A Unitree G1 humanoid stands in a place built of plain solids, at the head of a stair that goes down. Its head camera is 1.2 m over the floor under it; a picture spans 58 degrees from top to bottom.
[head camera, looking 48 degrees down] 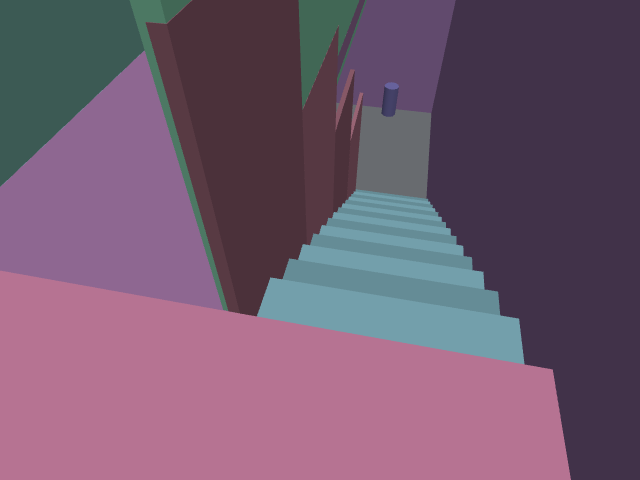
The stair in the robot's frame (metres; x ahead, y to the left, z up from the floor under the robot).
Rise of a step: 0.19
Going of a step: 0.27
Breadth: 0.96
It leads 11 degrees to the right of straight ahead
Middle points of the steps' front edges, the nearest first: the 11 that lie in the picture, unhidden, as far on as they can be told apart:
0.66 -0.21 0.00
0.95 -0.27 -0.19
1.21 -0.32 -0.38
1.47 -0.38 -0.57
1.73 -0.43 -0.76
1.98 -0.48 -0.95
2.24 -0.53 -1.14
2.50 -0.58 -1.33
2.76 -0.64 -1.52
3.01 -0.69 -1.71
3.27 -0.74 -1.90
